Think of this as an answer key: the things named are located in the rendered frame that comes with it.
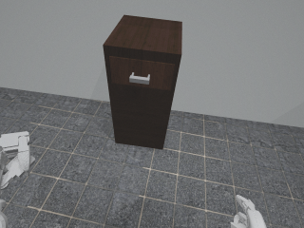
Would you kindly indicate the robot right hand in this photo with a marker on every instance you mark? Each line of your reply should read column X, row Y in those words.
column 252, row 219

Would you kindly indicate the robot left hand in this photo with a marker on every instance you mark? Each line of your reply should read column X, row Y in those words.
column 16, row 147

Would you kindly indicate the cabinet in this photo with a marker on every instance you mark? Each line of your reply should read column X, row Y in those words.
column 140, row 114

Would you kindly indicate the drawer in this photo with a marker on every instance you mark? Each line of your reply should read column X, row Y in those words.
column 161, row 74

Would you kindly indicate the handle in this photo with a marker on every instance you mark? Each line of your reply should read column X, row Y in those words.
column 139, row 79

